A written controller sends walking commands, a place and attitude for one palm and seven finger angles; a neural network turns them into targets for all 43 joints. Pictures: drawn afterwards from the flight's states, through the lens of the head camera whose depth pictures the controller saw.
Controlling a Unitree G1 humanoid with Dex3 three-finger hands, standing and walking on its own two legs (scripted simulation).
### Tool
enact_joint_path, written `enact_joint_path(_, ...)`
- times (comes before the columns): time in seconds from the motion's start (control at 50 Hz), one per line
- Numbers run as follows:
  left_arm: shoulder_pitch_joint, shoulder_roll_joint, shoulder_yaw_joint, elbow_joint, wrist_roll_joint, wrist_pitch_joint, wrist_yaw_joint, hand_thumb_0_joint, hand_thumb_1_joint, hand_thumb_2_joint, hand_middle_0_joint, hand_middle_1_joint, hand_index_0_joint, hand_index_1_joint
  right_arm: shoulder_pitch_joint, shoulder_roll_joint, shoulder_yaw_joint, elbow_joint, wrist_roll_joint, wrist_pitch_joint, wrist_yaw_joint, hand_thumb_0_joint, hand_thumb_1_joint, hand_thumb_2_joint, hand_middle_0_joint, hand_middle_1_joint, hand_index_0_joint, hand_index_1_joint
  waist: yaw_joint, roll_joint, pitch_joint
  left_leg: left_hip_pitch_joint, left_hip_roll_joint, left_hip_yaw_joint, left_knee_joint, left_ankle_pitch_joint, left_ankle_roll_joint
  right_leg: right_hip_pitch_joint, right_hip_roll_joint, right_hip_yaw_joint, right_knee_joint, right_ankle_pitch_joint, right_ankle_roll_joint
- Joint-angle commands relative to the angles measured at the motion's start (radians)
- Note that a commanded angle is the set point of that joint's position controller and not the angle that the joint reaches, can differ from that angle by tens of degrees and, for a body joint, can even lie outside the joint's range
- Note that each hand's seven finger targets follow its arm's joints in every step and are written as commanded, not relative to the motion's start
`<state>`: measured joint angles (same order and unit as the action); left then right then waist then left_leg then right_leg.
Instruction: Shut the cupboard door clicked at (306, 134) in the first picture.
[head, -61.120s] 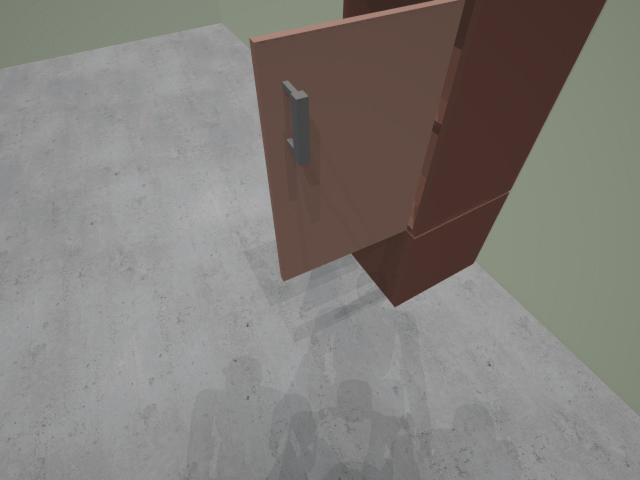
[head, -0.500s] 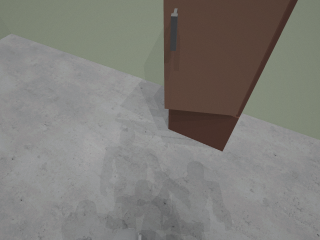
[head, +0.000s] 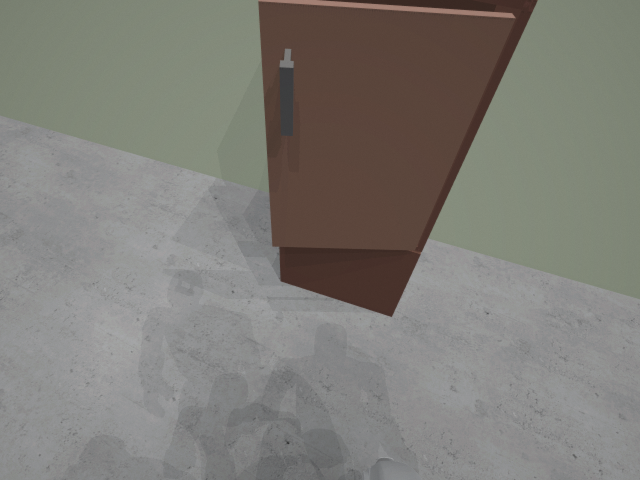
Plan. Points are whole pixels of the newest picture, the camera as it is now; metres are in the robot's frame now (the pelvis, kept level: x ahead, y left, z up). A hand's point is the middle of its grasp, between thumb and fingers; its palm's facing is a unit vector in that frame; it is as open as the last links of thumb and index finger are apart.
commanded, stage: take the last steps up to it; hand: left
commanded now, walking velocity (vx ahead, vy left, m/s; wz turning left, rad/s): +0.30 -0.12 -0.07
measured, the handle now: (287, 93) +0.67 +0.07 +0.11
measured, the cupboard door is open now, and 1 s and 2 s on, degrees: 19 19 19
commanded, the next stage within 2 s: come to a stop and stand still in 0.34 s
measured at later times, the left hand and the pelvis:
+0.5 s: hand (245, 448) +0.20 +0.11 -0.21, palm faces +0.04 -0.99 -0.15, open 7.3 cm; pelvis +0.19 -0.06 -0.02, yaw +1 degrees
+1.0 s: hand (255, 415) +0.24 +0.10 -0.18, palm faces +0.03 -0.96 -0.27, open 7.4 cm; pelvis +0.21 -0.10 -0.01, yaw +0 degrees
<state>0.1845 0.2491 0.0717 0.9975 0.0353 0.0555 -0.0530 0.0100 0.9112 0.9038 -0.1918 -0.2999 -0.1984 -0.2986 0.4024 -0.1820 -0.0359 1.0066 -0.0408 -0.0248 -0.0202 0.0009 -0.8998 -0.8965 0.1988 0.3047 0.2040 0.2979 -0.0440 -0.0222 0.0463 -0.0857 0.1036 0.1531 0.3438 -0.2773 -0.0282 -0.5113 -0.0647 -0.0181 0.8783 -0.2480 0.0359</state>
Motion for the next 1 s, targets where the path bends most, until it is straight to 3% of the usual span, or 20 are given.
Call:
enact_joint_path(0.0,-0.13,0.009,-0.008,-0.094,-0.008,-0.051,-0.008,0.0,0.9,0.9,-0.2,-0.3,-0.2,-0.3,0.052,-0.208,-0.056,-0.023,-0.002,-0.017,-0.008,0.0,-0.9,-0.9,0.2,0.3,0.2,0.3,-0.027,0.215,0.023,0.019,0.24,-0.122,-0.092,0.175,0.141,0.018,0.007,-0.056,-0.214,-0.028,-0.019)
enact_joint_path(0.04,-0.06,0.021,-0.001,-0.063,-0.009,-0.062,-0.003,0.0,0.9,0.9,-0.2,-0.3,-0.2,-0.3,0.024,-0.217,-0.057,-0.019,0.002,-0.013,-0.006,0.0,-0.9,-0.9,0.2,0.3,0.2,0.3,0.011,0.193,0.005,-0.034,0.229,-0.099,-0.018,0.234,0.121,0.176,0.041,-0.086,-0.315,0.002,-0.039)
enact_joint_path(0.08,0.179,0.092,0.017,0.021,-0.006,-0.083,0.01,0.0,0.9,0.9,-0.2,-0.3,-0.2,-0.3,-0.007,-0.186,-0.048,-0.017,0.016,-0.014,0.006,0.0,-0.9,-0.9,0.2,0.3,0.2,0.3,0.126,0.038,-0.098,-0.191,0.123,0.011,0.284,0.279,0.06,0.533,0.038,-0.05,-0.443,0.038,-0.08)
enact_joint_path(0.1,0.32,0.196,0.044,0.069,0.0,-0.097,0.03,0.0,0.9,0.9,-0.2,-0.3,-0.2,-0.3,-0.02,-0.096,-0.026,-0.041,0.031,-0.019,0.015,0.0,-0.9,-0.9,0.2,0.3,0.2,0.3,0.178,-0.256,-0.173,-0.449,-0.012,0.069,0.573,-0.091,0.02,0.739,-0.207,0.285,-0.537,-0.049,-0.17)
enact_joint_path(0.12,0.339,0.228,0.043,0.08,-0.017,-0.096,0.041,0.0,0.9,0.9,-0.2,-0.3,-0.2,-0.3,-0.08,-0.089,-0.018,-0.074,0.034,-0.015,0.013,0.0,-0.9,-0.9,0.2,0.3,0.2,0.3,0.172,-0.298,-0.149,-0.542,-0.062,-0.042,0.79,-0.37,0.032,0.672,-0.316,0.473,-0.642,-0.007,-0.237)
enact_joint_path(0.16,0.181,0.152,0.027,0.052,-0.017,-0.094,0.057,0.0,0.9,0.9,-0.2,-0.3,-0.2,-0.3,-0.1,-0.097,-0.032,-0.054,0.028,-0.005,0.014,0.0,-0.9,-0.9,0.2,0.3,0.2,0.3,0.104,-0.219,-0.05,-0.566,0.006,-0.138,0.9,-0.216,0.046,0.497,-0.271,0.382,-0.679,-0.097,-0.234)
enact_joint_path(0.22,0.049,0.051,-0.009,0.018,-0.017,-0.108,0.063,0.0,0.9,0.9,-0.2,-0.3,-0.2,-0.3,-0.069,-0.07,-0.025,-0.013,0.016,0.003,0.015,0.0,-0.9,-0.9,0.2,0.3,0.2,0.3,0.018,-0.083,-0.025,-0.471,0.033,-0.138,0.804,-0.102,0.02,0.38,-0.198,0.138,-0.651,0.2,-0.219)
enact_joint_path(0.36,0.079,0.046,-0.014,0.064,-0.012,-0.12,0.07,0.0,0.9,0.9,-0.2,-0.3,-0.2,-0.3,-0.117,-0.016,-0.007,-0.02,0.019,-0.005,0.022,0.0,-0.9,-0.9,0.2,0.3,0.2,0.3,0.016,-0.093,-0.021,-0.348,-0.026,-0.057,0.355,-0.031,0.01,0.433,-0.165,0.047,-0.586,0.446,-0.221)
enact_joint_path(0.42,0.067,0.044,-0.017,0.075,-0.03,-0.113,0.072,0.0,0.9,0.9,-0.2,-0.3,-0.2,-0.3,-0.035,-0.05,-0.008,0.02,0.016,-0.019,0.015,0.0,-0.9,-0.9,0.2,0.3,0.2,0.3,-0.03,-0.046,-0.047,-0.131,-0.073,-0.041,0.154,0.181,0.025,0.396,-0.107,-0.004,-0.435,0.484,-0.163)
enact_joint_path(0.44,0.1,0.016,-0.027,0.077,-0.033,-0.109,0.075,0.0,0.9,0.9,-0.2,-0.3,-0.2,-0.3,0.019,-0.093,-0.012,0.037,0.011,-0.026,0.008,0.0,-0.9,-0.9,0.2,0.3,0.2,0.3,-0.039,0.046,-0.09,0.012,-0.014,-0.138,0.134,0.431,0.054,0.321,-0.054,-0.028,-0.299,0.439,-0.112)
enact_joint_path(0.48,0.151,-0.038,-0.049,0.066,-0.046,-0.088,0.09,0.0,0.9,0.9,-0.2,-0.3,-0.2,-0.3,0.042,-0.164,-0.016,0.039,0.015,-0.012,-0.017,0.0,-0.9,-0.9,0.2,0.3,0.2,0.3,-0.013,0.262,-0.131,0.071,0.285,-0.418,0.092,1.011,0.245,0.208,0.048,-0.049,-0.081,-0.312,-0.032)
enact_joint_path(0.56,0.142,-0.005,-0.044,0.083,-0.028,-0.037,0.097,0.0,0.9,0.9,-0.2,-0.3,-0.2,-0.3,-0.172,-0.117,0.001,0.004,0.032,0.017,-0.038,0.0,-0.9,-0.9,0.2,0.3,0.2,0.3,0.053,0.251,0.009,-0.091,0.202,-0.301,0.017,0.853,0.22,0.248,-0.008,0.012,-0.196,-0.282,-0.012)
enact_joint_path(0.64,0.163,0.005,-0.022,0.065,-0.02,-0.021,0.095,0.0,0.9,0.9,-0.2,-0.3,-0.2,-0.3,-0.192,-0.17,-0.037,-0.023,0.031,0.044,-0.036,0.0,-0.9,-0.9,0.2,0.3,0.2,0.3,0.048,0.134,-0.133,-0.023,0.197,-0.26,0.074,0.771,0.196,0.268,0.033,-0.016,-0.201,-0.122,-0.019)
enact_joint_path(0.74,0.177,0.003,-0.009,0.029,-0.01,-0.014,0.089,0.0,0.9,0.9,-0.2,-0.3,-0.2,-0.3,-0.276,-0.186,-0.055,-0.062,0.026,0.066,-0.022,0.0,-0.9,-0.9,0.2,0.3,0.2,0.3,0.078,0.103,-0.12,-0.152,0.174,-0.223,0.117,0.48,0.17,0.307,0.032,-0.002,-0.255,-0.014,-0.031)
enact_joint_path(0.76,0.186,0.019,-0.009,0.022,-0.006,-0.023,0.089,0.0,0.9,0.9,-0.2,-0.3,-0.2,-0.3,-0.287,-0.169,-0.053,-0.069,0.029,0.069,-0.018,0.0,-0.9,-0.9,0.2,0.3,0.2,0.3,0.084,0.047,-0.11,-0.173,0.118,-0.199,0.168,0.373,0.132,0.318,0.011,0.05,-0.352,0.138,-0.048)
enact_joint_path(0.8,0.115,0.128,0.002,-0.004,0.003,-0.039,0.089,0.0,0.9,0.9,-0.2,-0.3,-0.2,-0.3,-0.244,-0.084,-0.049,-0.079,0.04,0.077,-0.002,0.0,-0.9,-0.9,0.2,0.3,0.2,0.3,0.047,-0.238,-0.066,-0.267,-0.114,-0.071,0.411,-0.139,0.019,0.273,-0.264,0.349,-0.55,0.378,-0.187)
enact_joint_path(0.82,0.096,0.147,0.0,-0.014,-0.001,-0.043,0.086,0.0,0.9,0.9,-0.2,-0.3,-0.2,-0.3,-0.262,-0.089,-0.053,-0.077,0.038,0.09,0.002,0.0,-0.9,-0.9,0.2,0.3,0.2,0.3,0.066,-0.182,-0.038,-0.246,-0.122,-0.137,0.597,-0.311,0.017,0.177,-0.33,0.369,-0.607,0.34,-0.262)
enact_joint_path(0.84,0.062,0.126,-0.001,-0.022,0.001,-0.045,0.091,0.0,0.9,0.9,-0.2,-0.3,-0.2,-0.3,-0.281,-0.081,-0.051,-0.077,0.032,0.096,0.003,0.0,-0.9,-0.9,0.2,0.3,0.2,0.3,0.052,-0.168,-0.003,-0.298,-0.109,-0.19,0.692,-0.306,0.025,0.164,-0.298,0.351,-0.605,0.34,-0.272)
enact_joint_path(0.9,0.036,0.116,-0.003,-0.024,-0.003,-0.052,0.095,0.0,0.9,0.9,-0.2,-0.3,-0.2,-0.3,-0.256,-0.092,-0.043,-0.055,0.032,0.086,0.006,0.0,-0.9,-0.9,0.2,0.3,0.2,0.3,0.04,-0.111,-0.019,-0.361,-0.1,-0.197,0.742,-0.232,0.01,0.283,-0.247,0.268,-0.541,0.479,-0.251)
enact_joint_path(0.98,0.108,0.137,0.009,-0.004,-0.003,-0.06,0.1,0.0,0.9,0.9,-0.2,-0.3,-0.2,-0.3,-0.274,-0.092,-0.03,-0.062,0.035,0.071,0.007,0.0,-0.9,-0.9,0.2,0.3,0.2,0.3,0.088,-0.114,-0.106,-0.366,-0.1,-0.174,0.563,-0.247,-0.015,0.492,-0.249,0.245,-0.489,0.656,-0.239)
